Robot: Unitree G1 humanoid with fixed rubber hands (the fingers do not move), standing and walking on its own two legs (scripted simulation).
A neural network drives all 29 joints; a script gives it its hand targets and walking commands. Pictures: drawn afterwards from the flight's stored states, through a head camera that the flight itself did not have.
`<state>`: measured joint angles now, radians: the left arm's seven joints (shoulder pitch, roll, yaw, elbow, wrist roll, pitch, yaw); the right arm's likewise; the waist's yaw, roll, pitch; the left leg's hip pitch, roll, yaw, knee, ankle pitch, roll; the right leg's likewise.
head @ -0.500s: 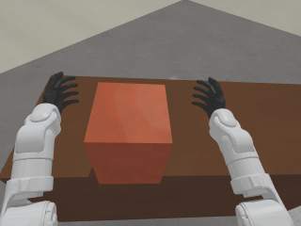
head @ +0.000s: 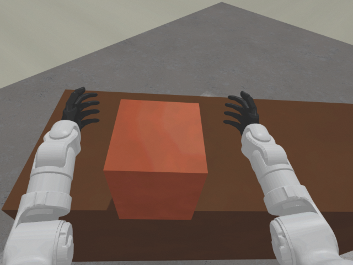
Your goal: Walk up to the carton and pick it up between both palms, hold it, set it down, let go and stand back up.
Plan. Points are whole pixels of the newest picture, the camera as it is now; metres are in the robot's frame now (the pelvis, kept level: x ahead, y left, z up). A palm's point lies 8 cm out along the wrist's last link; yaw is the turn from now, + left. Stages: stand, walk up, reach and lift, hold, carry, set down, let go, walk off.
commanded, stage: reach and lift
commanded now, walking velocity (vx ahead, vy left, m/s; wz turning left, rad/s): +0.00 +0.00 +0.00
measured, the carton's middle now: (157, 162) +0.37 +0.08 +0.00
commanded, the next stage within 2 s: none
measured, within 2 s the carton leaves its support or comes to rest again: neither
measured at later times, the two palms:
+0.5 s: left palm (89, 148) +0.36 +0.25 +0.04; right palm (229, 147) +0.40 -0.10 +0.05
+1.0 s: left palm (101, 148) +0.36 +0.22 +0.04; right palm (217, 149) +0.40 -0.07 +0.05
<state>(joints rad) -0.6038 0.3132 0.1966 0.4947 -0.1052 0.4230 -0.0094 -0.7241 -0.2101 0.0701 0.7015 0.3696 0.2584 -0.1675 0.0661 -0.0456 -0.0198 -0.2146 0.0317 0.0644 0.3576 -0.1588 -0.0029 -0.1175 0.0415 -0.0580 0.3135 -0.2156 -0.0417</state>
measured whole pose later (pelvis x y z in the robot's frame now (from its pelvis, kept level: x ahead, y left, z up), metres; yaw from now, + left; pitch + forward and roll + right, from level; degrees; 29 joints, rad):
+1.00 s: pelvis +0.00 +0.01 -0.01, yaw +1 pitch +10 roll -1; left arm -0.63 0.08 0.26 0.98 0.09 -0.24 0.05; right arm -0.73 0.01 -0.11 1.12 0.07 -0.23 -0.14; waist 0.08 -0.05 -0.13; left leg -0.47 0.03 0.05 0.47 -0.18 0.01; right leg -0.36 0.04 -0.08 0.43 -0.25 -0.04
